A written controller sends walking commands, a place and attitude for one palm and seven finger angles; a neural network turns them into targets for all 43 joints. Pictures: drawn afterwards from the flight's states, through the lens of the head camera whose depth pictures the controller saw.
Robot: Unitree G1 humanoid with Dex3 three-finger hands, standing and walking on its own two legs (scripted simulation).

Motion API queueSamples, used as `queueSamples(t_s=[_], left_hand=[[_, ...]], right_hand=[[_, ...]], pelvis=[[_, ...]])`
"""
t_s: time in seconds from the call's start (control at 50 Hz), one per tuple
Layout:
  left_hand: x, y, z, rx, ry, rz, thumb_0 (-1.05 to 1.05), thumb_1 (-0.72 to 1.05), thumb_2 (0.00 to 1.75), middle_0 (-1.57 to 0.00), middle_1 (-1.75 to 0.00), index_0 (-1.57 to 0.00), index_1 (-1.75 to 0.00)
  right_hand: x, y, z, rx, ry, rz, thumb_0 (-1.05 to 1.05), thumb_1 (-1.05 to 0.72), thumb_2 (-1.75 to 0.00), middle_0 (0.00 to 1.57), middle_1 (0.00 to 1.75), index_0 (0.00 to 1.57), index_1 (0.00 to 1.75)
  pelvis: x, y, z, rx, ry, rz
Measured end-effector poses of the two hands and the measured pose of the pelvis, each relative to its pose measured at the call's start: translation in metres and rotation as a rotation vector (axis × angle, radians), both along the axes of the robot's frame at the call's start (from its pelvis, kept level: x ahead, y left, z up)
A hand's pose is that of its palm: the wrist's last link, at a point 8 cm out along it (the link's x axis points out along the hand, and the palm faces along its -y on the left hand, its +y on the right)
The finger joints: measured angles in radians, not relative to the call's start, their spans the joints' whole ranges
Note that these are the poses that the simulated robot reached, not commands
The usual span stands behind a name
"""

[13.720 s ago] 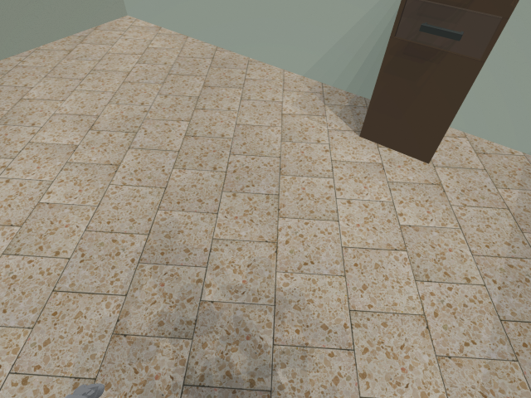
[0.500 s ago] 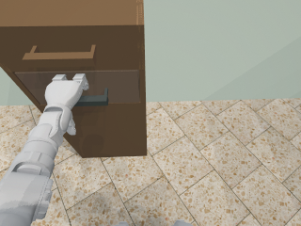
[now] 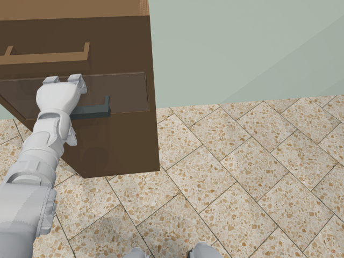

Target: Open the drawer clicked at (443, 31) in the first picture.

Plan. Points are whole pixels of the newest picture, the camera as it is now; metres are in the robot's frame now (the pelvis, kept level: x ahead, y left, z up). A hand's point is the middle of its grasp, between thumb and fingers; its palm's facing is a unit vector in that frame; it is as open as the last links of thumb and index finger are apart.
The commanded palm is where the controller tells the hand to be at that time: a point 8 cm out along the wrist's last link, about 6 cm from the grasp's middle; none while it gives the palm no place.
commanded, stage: move the hooked fingers above the handle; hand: left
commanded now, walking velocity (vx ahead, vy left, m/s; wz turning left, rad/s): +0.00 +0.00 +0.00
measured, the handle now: (78, 106) +0.52 +0.24 -0.03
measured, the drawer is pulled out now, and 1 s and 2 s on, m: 0.00 0.00 0.00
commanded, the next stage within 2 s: lower the fingers behind the handle in 0.50 s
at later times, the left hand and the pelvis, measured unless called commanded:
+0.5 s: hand (66, 111) +0.47 +0.24 +0.02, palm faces -0.07 -0.03 -1.00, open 13.9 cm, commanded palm +0.45 +0.24 +0.09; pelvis +0.01 +0.00 +0.00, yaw +0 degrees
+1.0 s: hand (70, 119) +0.46 +0.24 +0.00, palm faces -0.07 -0.04 -1.00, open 13.9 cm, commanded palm +0.45 +0.24 +0.06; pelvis +0.00 +0.00 -0.01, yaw +0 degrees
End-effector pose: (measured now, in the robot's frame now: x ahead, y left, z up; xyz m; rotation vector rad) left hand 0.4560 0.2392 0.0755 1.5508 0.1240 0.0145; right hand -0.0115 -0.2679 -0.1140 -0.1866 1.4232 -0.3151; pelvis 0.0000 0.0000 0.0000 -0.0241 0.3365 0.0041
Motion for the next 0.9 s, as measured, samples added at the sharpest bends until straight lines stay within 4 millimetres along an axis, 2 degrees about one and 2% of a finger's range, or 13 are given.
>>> queueSamples(t_s=[0.24,0.36,0.48,0.64,0.9], left_hand=[[0.001,-0.006,0.004,-0.015,-0.025,-0.022,0.0,-0.49,0.31,-0.32,-1.2,-0.32,-1.2],[0.0,0.001,0.001,-0.01,-0.002,0.01,0.0,-0.49,0.31,-0.32,-1.2,-0.32,-1.2],[-0.004,0.006,0.004,-0.008,0.0,-0.008,0.0,-0.49,0.31,-0.32,-1.2,-0.32,-1.2],[-0.01,-0.002,0.004,-0.023,-0.025,-0.032,0.0,-0.49,0.31,-0.32,-1.2,-0.32,-1.2],[-0.008,0.001,-0.013,-0.024,0.009,-0.022,0.0,-0.49,0.31,-0.32,-1.2,-0.32,-1.2]], right_hand=[[0.029,-0.001,0.002,-0.01,-0.069,0.041,0.0,-0.91,-0.9,0.21,0.3,0.21,0.3],[0.038,-0.001,0.002,-0.008,-0.088,0.045,0.0,-0.91,-0.9,0.21,0.3,0.21,0.3],[0.039,-0.001,0.002,-0.007,-0.079,0.045,0.0,-0.91,-0.9,0.21,0.3,0.21,0.3],[0.039,0.0,0.001,0.006,-0.065,0.05,0.0,-0.91,-0.9,0.21,0.3,0.21,0.3],[0.032,-0.005,-0.002,-0.012,-0.058,0.045,0.0,-0.91,-0.9,0.21,0.3,0.21,0.3]], pelvis=[[0.001,0.002,0.0,-0.003,-0.003,0.009],[0.003,0.001,0.001,-0.001,-0.005,0.004],[0.005,0.001,0.002,-0.002,-0.008,0.008],[0.007,0.0,0.003,-0.003,-0.018,0.014],[0.003,-0.002,-0.002,-0.001,0.009,0.005]])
